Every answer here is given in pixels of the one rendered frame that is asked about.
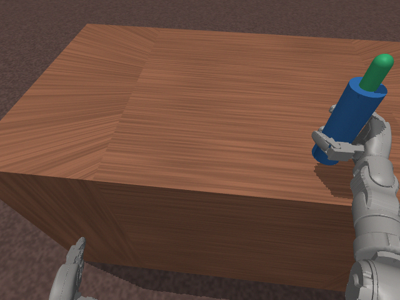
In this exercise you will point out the right robot arm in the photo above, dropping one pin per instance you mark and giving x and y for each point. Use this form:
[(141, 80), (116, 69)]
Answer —
[(375, 275)]

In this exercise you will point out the left robot hand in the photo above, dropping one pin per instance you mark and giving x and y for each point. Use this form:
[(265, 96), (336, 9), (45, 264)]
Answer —
[(68, 278)]

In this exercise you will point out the bottle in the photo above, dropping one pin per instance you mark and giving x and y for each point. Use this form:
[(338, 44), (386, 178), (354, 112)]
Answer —
[(359, 100)]

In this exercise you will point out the right robot hand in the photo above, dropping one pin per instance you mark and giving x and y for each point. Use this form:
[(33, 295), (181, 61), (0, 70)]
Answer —
[(374, 140)]

